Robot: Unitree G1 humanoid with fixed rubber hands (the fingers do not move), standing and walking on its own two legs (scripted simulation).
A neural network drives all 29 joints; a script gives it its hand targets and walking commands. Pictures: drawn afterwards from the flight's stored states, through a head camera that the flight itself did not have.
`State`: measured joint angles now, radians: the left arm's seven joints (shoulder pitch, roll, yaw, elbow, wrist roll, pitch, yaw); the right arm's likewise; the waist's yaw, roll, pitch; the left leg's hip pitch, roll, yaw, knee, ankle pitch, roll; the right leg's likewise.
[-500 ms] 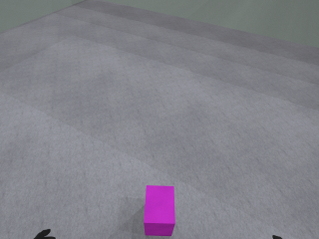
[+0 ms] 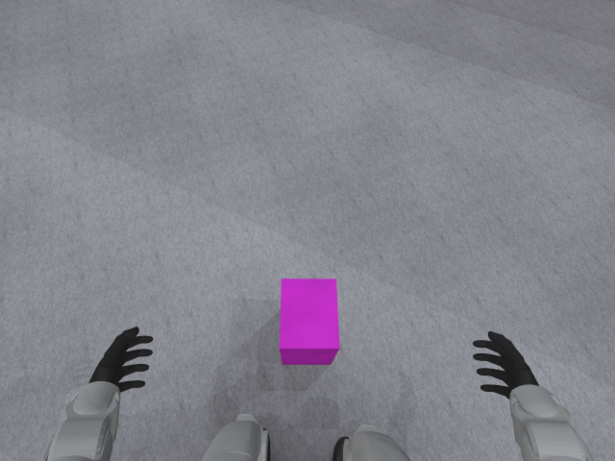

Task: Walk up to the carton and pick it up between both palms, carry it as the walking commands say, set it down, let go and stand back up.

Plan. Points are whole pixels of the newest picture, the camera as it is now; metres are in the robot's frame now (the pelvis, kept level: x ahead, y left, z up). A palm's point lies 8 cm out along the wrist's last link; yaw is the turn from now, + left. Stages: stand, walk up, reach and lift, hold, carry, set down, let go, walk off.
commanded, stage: reach and lift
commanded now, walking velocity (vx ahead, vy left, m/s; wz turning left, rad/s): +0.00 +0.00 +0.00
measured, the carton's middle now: (307, 324) +0.43 +0.00 -0.62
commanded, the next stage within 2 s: none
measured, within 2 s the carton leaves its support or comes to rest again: neither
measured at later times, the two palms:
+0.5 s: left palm (186, 306) +0.33 +0.21 -0.15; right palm (449, 313) +0.34 -0.22 -0.15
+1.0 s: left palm (231, 258) +0.44 +0.16 -0.20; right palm (398, 260) +0.46 -0.16 -0.20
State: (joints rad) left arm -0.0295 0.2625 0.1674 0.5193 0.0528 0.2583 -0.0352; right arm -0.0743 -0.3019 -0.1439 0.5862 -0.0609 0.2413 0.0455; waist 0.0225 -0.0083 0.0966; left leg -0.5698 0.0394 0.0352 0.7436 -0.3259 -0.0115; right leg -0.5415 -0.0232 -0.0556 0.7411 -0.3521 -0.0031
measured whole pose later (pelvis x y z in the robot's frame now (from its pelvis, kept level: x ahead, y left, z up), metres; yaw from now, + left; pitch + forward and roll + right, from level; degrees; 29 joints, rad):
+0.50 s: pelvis -0.05 +0.00 -0.05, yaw +1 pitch +26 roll +0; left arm -0.65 0.18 0.18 0.72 -0.01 0.24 0.08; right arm -0.67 -0.25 -0.20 0.76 -0.01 0.23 -0.01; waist 0.01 0.00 0.06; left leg -1.11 0.03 0.03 0.96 -0.29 0.00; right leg -1.10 -0.04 -0.05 0.99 -0.34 -0.01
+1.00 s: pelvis -0.05 +0.00 -0.09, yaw +0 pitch +44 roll +0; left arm -1.09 0.10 0.35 0.84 0.10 0.07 0.13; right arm -1.14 -0.14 -0.35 0.89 -0.11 0.07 -0.09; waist 0.02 -0.01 0.00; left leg -1.53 0.04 0.02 1.04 -0.28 -0.01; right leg -1.51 -0.03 -0.05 1.07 -0.32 -0.02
